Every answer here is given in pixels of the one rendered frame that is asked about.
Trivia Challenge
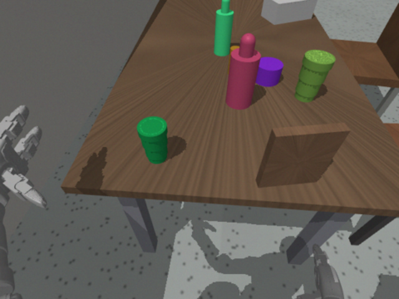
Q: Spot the left robot arm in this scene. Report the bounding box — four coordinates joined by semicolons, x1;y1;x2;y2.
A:
0;187;22;299

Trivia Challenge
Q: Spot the table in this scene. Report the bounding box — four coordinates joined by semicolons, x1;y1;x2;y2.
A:
61;0;399;265

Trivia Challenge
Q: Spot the left robot hand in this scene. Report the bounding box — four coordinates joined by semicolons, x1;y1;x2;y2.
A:
0;105;47;208

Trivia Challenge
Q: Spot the chair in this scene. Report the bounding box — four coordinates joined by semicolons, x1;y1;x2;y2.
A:
349;123;399;245
331;3;399;117

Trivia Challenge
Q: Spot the right robot hand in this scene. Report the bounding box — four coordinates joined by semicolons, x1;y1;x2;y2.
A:
296;244;344;299

